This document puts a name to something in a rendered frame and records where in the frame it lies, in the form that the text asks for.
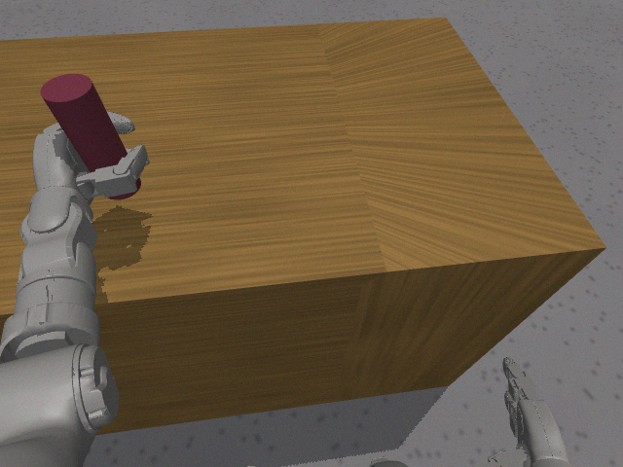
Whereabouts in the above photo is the right robot hand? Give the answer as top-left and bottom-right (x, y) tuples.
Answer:
(477, 357), (570, 467)

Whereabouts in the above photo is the can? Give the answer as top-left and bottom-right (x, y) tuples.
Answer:
(40, 74), (141, 200)

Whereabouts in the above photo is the left robot arm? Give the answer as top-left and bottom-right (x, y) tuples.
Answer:
(0, 187), (119, 467)

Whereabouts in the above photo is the left robot hand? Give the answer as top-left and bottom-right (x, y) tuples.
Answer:
(33, 112), (150, 205)

